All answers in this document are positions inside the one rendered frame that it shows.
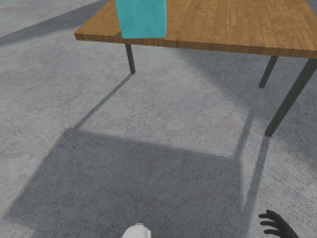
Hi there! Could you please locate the carton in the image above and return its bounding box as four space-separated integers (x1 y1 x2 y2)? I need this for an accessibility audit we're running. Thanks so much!
115 0 166 39

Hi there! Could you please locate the right robot hand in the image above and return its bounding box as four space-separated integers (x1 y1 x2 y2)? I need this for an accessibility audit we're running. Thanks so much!
259 209 299 238

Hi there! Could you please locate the table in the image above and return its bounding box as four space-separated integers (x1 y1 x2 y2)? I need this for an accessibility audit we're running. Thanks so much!
74 0 317 137

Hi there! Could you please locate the left robot thigh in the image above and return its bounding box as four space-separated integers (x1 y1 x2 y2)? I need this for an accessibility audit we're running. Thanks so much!
122 225 152 238

